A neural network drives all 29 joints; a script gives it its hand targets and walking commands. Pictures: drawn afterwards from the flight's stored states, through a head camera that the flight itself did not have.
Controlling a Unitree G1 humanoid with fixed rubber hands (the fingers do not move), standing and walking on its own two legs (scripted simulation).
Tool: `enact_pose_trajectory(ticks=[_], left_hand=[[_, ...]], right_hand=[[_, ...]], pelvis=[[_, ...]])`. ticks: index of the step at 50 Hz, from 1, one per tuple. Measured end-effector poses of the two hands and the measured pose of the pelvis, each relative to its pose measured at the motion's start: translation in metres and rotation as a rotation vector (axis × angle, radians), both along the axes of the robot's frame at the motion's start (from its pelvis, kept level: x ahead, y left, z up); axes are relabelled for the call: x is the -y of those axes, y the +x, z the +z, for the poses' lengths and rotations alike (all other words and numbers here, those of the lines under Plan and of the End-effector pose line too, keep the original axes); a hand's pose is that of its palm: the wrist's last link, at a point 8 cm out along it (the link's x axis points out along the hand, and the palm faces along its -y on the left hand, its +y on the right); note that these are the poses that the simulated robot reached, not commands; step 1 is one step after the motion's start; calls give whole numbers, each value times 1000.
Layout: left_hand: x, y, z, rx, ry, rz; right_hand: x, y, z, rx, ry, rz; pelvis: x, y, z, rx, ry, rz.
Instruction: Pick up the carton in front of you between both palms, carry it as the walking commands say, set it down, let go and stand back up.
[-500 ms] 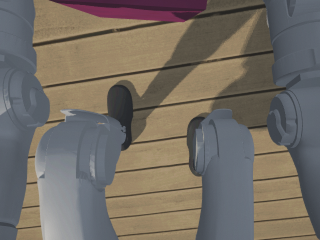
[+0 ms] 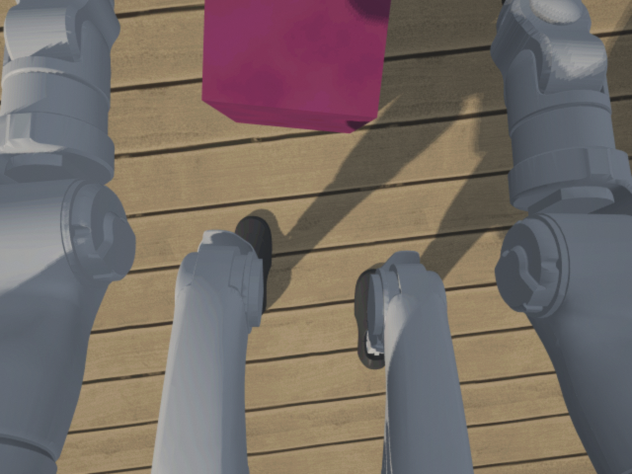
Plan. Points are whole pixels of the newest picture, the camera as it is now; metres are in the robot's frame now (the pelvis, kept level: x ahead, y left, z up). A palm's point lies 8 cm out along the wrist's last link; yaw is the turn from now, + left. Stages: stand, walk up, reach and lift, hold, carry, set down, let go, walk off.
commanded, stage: set down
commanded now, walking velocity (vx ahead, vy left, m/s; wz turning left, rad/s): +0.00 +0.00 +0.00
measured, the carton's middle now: (297, 49) +0.56 +0.09 -0.35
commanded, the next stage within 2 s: let go in 0.50 s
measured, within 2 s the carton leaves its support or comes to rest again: neither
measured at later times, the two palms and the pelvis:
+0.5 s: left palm out of the picture +0.54 +0.28 +0.04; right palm out of the picture +0.58 -0.12 +0.05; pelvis +0.02 +0.01 +0.13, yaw +2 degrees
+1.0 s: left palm out of the picture +0.41 +0.28 +0.14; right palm out of the picture +0.46 -0.16 +0.15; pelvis +0.08 +0.02 +0.25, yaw +4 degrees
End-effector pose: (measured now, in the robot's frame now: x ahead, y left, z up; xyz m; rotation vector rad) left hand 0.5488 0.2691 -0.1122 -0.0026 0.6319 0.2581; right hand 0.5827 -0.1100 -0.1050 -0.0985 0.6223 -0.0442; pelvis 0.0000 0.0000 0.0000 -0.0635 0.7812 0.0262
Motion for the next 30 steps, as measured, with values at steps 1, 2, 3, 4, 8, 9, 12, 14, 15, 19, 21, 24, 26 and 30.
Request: enact_pose_trajectory(ticks=[1,2,3,4,8,9,12,14,15,19,21,24,26,30], left_hand=[[-2,0,5,2,2,1],[-3,0,10,4,5,2],[-4,1,15,5,7,2],[-6,1,21,6,9,2],[-9,0,45,6,11,-3],[-10,-1,51,5,11,-4],[-10,-2,71,4,9,-8],[-10,-2,84,3,8,-10],[-10,-3,91,3,8,-11],[-10,-4,116,4,7,-14],[-10,-4,129,5,7,-16],[-10,-5,146,5,8,-19],[-11,-6,156,1,10,-22],[-11,-11,171,-18,27,-41]], right_hand=[[0,0,5,3,0,1],[-1,1,9,5,-1,1],[-1,1,14,7,-1,2],[-1,2,20,9,-2,3],[-1,3,43,11,-4,4],[-1,3,49,11,-5,4],[1,3,70,10,-4,4],[2,3,83,10,-2,4],[2,3,90,10,-1,4],[4,3,117,11,2,7],[5,3,129,12,3,10],[6,2,146,11,3,14],[7,1,156,7,2,17],[9,-5,170,-8,-20,29]], pelvis=[[-1,1,4,-6,0,1],[-1,2,9,-12,1,3],[-2,3,14,-18,1,5],[-3,4,19,-24,1,7],[-4,8,40,-44,0,14],[-4,9,46,-48,0,16],[-5,12,63,-57,-2,20],[-5,14,74,-60,-2,22],[-5,15,80,-61,-2,23],[-5,19,101,-62,-2,25],[-5,21,112,-60,-1,26],[-6,24,128,-55,1,27],[-6,26,138,-51,3,27],[-8,31,158,-38,4,28]])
